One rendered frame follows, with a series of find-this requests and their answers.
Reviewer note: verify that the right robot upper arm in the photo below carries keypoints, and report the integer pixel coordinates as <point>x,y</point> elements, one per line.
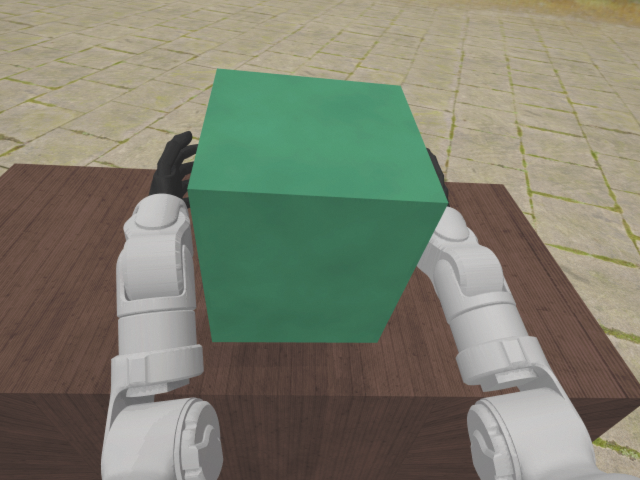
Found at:
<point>531,435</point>

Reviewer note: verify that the carton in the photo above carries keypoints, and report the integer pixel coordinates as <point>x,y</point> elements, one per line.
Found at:
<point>312,202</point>

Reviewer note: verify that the left robot hand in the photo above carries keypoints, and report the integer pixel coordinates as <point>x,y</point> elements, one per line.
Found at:
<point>167,179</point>

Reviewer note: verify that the left robot forearm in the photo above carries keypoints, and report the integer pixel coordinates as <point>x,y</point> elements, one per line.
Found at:
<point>155,286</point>

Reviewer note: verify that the right robot hand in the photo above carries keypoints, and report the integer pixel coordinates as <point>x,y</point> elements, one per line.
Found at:
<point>438,172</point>

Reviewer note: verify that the right robot forearm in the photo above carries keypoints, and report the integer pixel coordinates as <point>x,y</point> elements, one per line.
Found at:
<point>495,350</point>

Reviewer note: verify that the left robot upper arm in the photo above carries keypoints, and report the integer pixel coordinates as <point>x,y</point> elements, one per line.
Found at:
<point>167,440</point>

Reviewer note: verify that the pedestal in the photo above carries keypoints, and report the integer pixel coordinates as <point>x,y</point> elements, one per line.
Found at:
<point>392,410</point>

